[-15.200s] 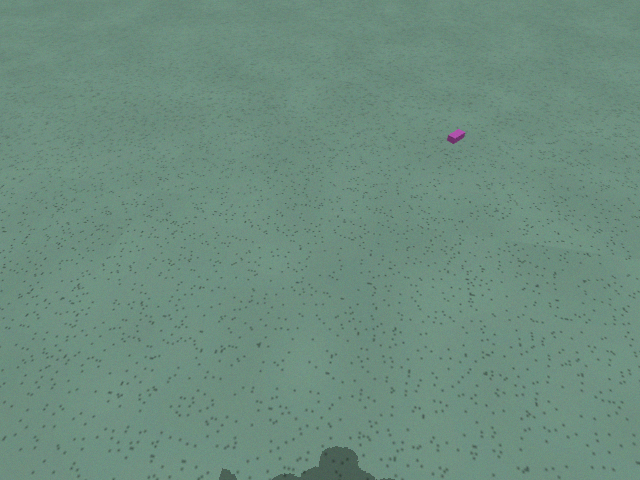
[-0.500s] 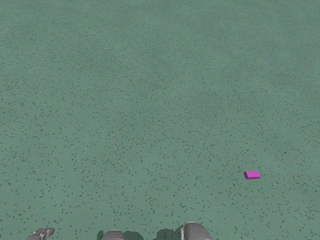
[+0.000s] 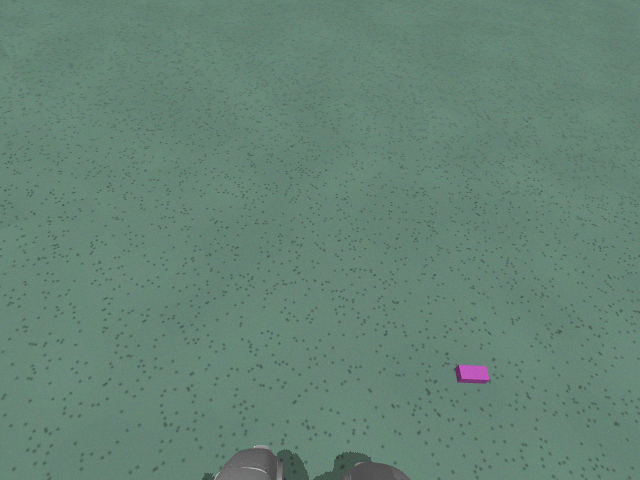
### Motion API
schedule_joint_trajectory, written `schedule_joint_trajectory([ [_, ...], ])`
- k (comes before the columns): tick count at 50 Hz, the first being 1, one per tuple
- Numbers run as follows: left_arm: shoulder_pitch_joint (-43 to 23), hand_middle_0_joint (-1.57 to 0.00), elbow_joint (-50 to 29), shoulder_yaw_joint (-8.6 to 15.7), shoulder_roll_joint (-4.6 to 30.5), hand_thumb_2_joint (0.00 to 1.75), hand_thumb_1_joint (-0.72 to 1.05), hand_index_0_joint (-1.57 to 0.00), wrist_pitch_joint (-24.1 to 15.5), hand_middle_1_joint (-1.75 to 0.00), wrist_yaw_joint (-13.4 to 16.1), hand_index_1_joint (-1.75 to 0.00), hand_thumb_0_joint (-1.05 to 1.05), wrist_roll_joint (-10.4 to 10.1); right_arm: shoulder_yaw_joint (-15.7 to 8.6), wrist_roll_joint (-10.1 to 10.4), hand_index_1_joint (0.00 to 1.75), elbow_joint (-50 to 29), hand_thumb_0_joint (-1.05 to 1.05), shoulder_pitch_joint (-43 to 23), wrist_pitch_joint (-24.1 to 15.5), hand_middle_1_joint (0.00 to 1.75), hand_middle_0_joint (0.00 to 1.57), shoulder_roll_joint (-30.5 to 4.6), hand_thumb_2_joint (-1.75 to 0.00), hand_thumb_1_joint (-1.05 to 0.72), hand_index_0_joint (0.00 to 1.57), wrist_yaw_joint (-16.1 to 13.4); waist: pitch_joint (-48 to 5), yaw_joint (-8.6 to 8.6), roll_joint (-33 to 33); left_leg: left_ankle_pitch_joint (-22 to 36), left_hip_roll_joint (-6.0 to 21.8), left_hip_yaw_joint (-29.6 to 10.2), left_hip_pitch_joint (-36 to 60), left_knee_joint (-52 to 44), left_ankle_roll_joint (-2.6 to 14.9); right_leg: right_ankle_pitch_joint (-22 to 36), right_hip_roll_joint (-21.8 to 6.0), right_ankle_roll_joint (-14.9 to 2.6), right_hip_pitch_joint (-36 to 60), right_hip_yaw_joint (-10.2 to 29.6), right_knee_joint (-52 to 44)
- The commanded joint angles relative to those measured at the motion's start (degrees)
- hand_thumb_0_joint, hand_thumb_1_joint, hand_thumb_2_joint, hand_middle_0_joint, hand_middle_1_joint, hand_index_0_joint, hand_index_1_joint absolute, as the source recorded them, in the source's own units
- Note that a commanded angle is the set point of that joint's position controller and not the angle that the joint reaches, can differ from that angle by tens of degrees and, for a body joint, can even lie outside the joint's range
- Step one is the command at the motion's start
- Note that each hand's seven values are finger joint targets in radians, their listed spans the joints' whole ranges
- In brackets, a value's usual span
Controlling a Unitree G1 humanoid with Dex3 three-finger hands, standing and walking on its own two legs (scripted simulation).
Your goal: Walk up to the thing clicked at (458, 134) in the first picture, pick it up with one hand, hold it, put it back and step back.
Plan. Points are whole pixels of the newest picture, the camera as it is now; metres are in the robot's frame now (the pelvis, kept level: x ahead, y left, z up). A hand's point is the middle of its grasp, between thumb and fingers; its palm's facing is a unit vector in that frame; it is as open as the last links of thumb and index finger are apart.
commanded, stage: walk up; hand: left
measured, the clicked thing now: (471, 374) +0.54 -0.49 -0.73
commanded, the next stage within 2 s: none
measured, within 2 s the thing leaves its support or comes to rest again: neither
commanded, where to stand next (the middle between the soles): +0.15 -0.77 m, yaw +5 degrees
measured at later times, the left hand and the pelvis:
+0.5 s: hand out of the picture +0.08 +0.05 -0.14, palm faces -0.03 -0.94 -0.35, open 7.4 cm; pelvis +0.03 -0.23 +0.00, yaw +0 degrees
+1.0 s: hand out of the picture +0.14 -0.18 -0.15, palm faces -0.04 -0.92 -0.38, open 7.4 cm; pelvis +0.02 -0.47 -0.02, yaw +1 degrees
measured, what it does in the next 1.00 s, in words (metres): steps to the right: right foot, then left foot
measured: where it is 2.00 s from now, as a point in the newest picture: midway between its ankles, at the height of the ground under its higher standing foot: outside the picture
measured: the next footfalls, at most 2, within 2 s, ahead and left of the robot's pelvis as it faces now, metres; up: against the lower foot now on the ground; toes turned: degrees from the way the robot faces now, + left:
right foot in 0.28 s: +0.08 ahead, -0.35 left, +0.00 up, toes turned -2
left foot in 0.54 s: +0.13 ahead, -0.17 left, +0.00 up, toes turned +5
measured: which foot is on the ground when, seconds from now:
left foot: down 0.00-0.30, up 0.32-0.52, down 0.54-0.90, up 0.92-1.00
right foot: up 0.00-0.26, down 0.28-0.54, up 0.56-0.86, down 0.88-1.00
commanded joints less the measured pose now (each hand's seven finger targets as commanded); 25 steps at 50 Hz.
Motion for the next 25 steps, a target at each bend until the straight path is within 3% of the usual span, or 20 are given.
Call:
schedule_joint_trajectory([
  [1,-1.68,-0.20,-5.39,5.09,14.77,0.90,0.90,-0.20,-2.16,-0.30,0.14,-0.30,0.00,-0.39,-7.22,0.79,0.30,-3.22,0.00,3.70,-0.80,0.30,0.20,-21.47,-0.90,-0.90,0.20,-2.32,-3.15,-1.71,5.78,-11.28,21.77,-29.01,7.56,-20.02,8.89,3.75,-6.89,1.77,-12.68,11.76,10.82],
  [2,-0.60,-0.20,-4.94,5.36,14.89,0.90,0.90,-0.20,-2.12,-0.30,-0.36,-0.30,0.00,-0.49,-7.38,0.63,0.30,-3.17,0.00,4.08,-0.85,0.30,0.20,-21.91,-0.90,-0.90,0.20,-1.98,-2.34,-1.69,8.50,-10.68,20.93,-25.32,4.77,-18.94,8.98,4.80,-6.57,2.03,-11.65,10.62,10.83],
  [4,-0.49,-0.20,-4.63,5.53,14.30,0.90,0.90,-0.20,-1.74,-0.30,-1.24,-0.30,0.00,-0.42,-7.80,0.09,0.30,-3.51,0.00,3.18,-0.94,0.30,0.20,-22.66,-0.90,-0.90,0.20,-1.46,-1.50,-1.72,11.05,-12.90,19.98,-22.02,1.24,-17.76,9.86,5.67,-7.18,2.75,-10.62,8.76,10.70],
  [6,-2.21,-0.20,-5.21,5.53,13.76,0.90,0.90,-0.20,-1.41,-0.30,-2.02,-0.30,0.00,-0.55,-8.52,-0.65,0.30,-3.65,0.00,2.45,-0.90,0.30,0.20,-24.47,-0.90,-0.90,0.20,-1.20,-1.59,-2.07,13.47,-18.34,18.30,-19.13,-1.24,-17.14,8.86,5.86,-8.44,3.20,-9.33,5.94,5.11],
  [9,-2.89,-0.20,-6.09,5.82,13.27,0.90,0.90,-0.20,-1.13,-0.30,-2.68,-0.30,0.00,-0.57,-9.57,-1.63,0.30,-3.59,0.00,1.27,-0.61,0.30,0.20,-27.19,-0.90,-0.90,0.20,-0.96,-4.05,-2.40,18.71,-23.66,17.86,-18.70,-1.97,-15.99,8.51,0.98,-8.83,3.57,-6.47,2.38,-1.72],
  [11,-0.16,-0.20,-4.82,6.46,13.54,0.90,0.90,-0.20,-1.09,-0.30,-2.56,-0.30,0.00,-0.68,-9.52,-1.72,0.30,-3.75,0.00,-2.54,0.01,0.30,0.20,-27.48,-0.90,-0.90,0.20,-0.86,-4.61,-0.04,18.85,-23.98,17.30,-16.59,-8.06,-13.59,7.17,1.36,-8.07,3.10,1.00,-0.68,-6.10],
  [12,3.35,-0.20,-3.34,6.89,13.12,0.90,0.90,-0.20,-1.19,-0.30,-2.44,-0.30,0.00,-0.71,-9.22,-1.73,0.30,-3.58,0.00,-4.06,0.51,0.30,0.20,-26.99,-0.90,-0.90,0.20,-0.83,-5.59,2.51,16.81,-23.65,15.41,-12.24,-12.71,-10.19,4.99,4.59,-6.72,2.39,8.88,-2.89,-12.49],
  [13,9.00,-0.20,-0.83,7.56,13.43,0.90,0.90,-0.20,-1.26,-0.30,-2.00,-0.30,0.00,-0.47,-8.46,-2.24,0.30,-3.02,0.00,-5.44,1.11,0.30,0.20,-24.87,-0.90,-0.90,0.20,-0.84,-7.08,5.98,10.49,-24.62,11.98,-8.11,-16.10,-1.37,3.18,4.75,-4.46,2.10,14.71,-4.40,-17.23],
  [14,13.69,-0.20,0.60,8.16,15.27,0.90,0.90,-0.20,-1.61,-0.30,-1.45,-0.30,0.00,0.52,-7.13,-2.24,0.30,-2.84,0.00,-4.74,1.79,0.30,0.20,-20.36,-0.90,-0.90,0.20,-0.96,-6.14,8.66,-1.01,-25.96,7.62,-1.77,-21.50,12.95,0.97,1.69,-4.09,1.20,16.85,-2.63,-23.73],
  [15,12.10,-0.20,-1.36,8.25,19.33,0.90,0.90,-0.20,-2.46,-0.30,-0.75,-0.30,0.00,1.63,-4.85,-1.15,0.30,-3.06,0.00,-3.38,2.21,0.30,0.20,-13.97,-0.90,-0.90,0.20,-1.10,-2.11,9.08,-15.09,-24.78,0.29,-0.78,-30.34,32.53,-1.80,-12.86,-14.57,-2.86,9.53,20.30,-37.17],
  [16,-1.89,-0.20,-5.38,7.84,23.29,0.90,0.90,-0.20,-3.23,-0.30,0.13,-0.30,0.00,0.25,-6.28,-0.54,0.30,-4.46,0.00,-6.16,2.17,0.30,0.20,-15.92,-0.90,-0.90,0.20,-2.37,1.22,2.79,-13.07,-20.01,0.54,-7.83,-27.00,34.58,-1.76,-16.26,-21.50,-9.20,1.04,39.39,-50.22],
  [17,-6.23,-0.20,-6.69,7.53,21.59,0.90,0.90,-0.20,-3.50,-0.30,0.50,-0.30,0.00,-0.70,-6.42,0.29,0.30,-2.34,0.00,-4.93,1.74,0.30,0.20,-18.55,-0.90,-0.90,0.20,-2.47,2.20,0.07,-5.56,-16.01,3.52,-10.15,-22.92,33.09,-1.67,-16.88,-20.88,-9.15,0.22,36.63,-49.23],
  [18,-6.27,-0.20,-5.29,6.91,19.75,0.90,0.90,-0.20,-3.60,-0.30,0.76,-0.30,0.00,-0.51,-6.53,0.62,0.30,0.68,0.00,-2.31,1.54,0.30,0.20,-19.38,-0.90,-0.90,0.20,-2.03,2.40,-1.10,-2.65,-13.78,4.24,-9.19,-20.68,31.30,-1.80,-11.26,-18.17,-9.41,0.61,28.20,-43.52],
  [19,-7.03,-0.20,-4.99,6.51,18.70,0.90,0.90,-0.20,-3.63,-0.30,0.95,-0.30,0.00,0.12,-6.20,1.20,0.30,2.91,0.00,1.87,1.25,0.30,0.20,-19.46,-0.90,-0.90,0.20,-1.88,0.61,-1.86,-5.85,-13.55,5.24,-6.56,-17.62,27.45,-1.66,-5.26,-16.27,-10.52,2.57,21.89,-38.55],
  [20,-7.97,-0.20,-5.12,6.13,17.09,0.90,0.90,-0.20,-3.46,-0.30,0.90,-0.30,0.00,0.25,-5.83,1.33,0.30,4.69,0.00,5.60,0.90,0.30,0.20,-18.93,-0.90,-0.90,0.20,-1.56,-0.96,-2.75,-8.76,-13.45,5.03,-4.45,-13.02,22.41,-1.31,2.68,-15.53,-11.39,3.83,18.02,-35.02],
  [22,-7.95,-0.20,-5.28,4.76,14.28,0.90,0.90,-0.20,-3.36,-0.30,0.67,-0.30,0.00,0.44,-5.63,1.39,0.30,5.22,0.00,8.71,0.34,0.30,0.20,-17.13,-0.90,-0.90,0.20,-1.06,-1.66,-2.74,-9.10,-13.06,2.76,-2.48,-3.26,13.28,-0.64,15.16,-14.85,-12.51,1.59,13.75,-32.30],
  [24,-9.72,-0.20,-6.52,3.47,12.72,0.90,0.90,-0.20,-2.75,-0.30,0.51,-0.30,0.00,0.27,-5.33,1.65,0.30,5.46,0.00,12.44,-0.41,0.30,0.20,-15.53,-0.90,-0.90,0.20,-0.93,-2.97,-4.18,-5.90,-2.26,0.88,-1.83,7.36,-2.19,-0.29,25.97,-11.94,-11.32,0.04,8.38,-24.94],
  [25,-9.62,-0.20,-6.92,2.56,10.97,0.90,0.90,-0.20,-2.66,-0.30,0.57,-0.30,0.00,-0.20,-5.70,0.86,0.30,5.55,0.00,16.02,-0.82,0.30,0.20,-16.06,-0.90,-0.90,0.20,-1.21,-5.30,-5.93,-2.43,3.02,2.26,-5.87,14.67,-9.58,-1.30,24.93,-10.62,-8.83,-2.35,5.66,-16.87],
])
